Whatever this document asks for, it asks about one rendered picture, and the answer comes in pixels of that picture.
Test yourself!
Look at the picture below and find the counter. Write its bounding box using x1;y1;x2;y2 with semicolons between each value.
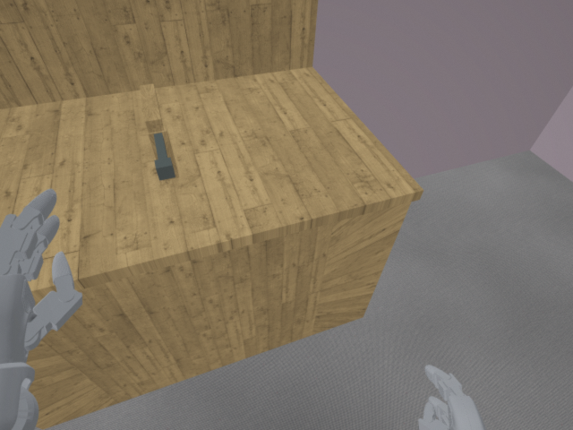
0;0;423;430

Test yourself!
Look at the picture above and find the robot left forearm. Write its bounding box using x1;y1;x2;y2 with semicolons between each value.
0;362;38;430

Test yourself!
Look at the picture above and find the tap lever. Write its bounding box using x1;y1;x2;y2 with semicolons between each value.
154;133;175;181

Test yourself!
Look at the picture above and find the robot right hand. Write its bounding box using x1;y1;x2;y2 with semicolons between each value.
418;365;486;430

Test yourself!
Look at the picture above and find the robot left hand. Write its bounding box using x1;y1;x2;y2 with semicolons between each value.
0;189;82;364

